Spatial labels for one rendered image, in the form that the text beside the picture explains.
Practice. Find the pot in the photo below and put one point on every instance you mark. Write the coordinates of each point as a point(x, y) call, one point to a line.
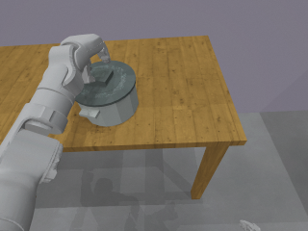
point(114, 114)

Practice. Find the knob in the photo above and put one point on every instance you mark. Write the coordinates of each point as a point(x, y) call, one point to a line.
point(102, 76)

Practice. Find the robot left forearm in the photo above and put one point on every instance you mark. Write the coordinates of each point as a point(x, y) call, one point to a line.
point(55, 95)

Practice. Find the right robot hand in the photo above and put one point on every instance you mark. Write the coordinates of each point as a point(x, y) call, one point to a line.
point(247, 226)

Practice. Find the table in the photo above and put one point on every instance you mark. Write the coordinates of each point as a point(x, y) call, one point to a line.
point(183, 100)

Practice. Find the left robot hand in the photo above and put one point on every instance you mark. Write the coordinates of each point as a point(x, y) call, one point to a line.
point(94, 45)

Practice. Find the lid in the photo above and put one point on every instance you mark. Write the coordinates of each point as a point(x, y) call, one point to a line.
point(120, 85)

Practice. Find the left robot upper arm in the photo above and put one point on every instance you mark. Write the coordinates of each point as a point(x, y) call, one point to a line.
point(32, 158)

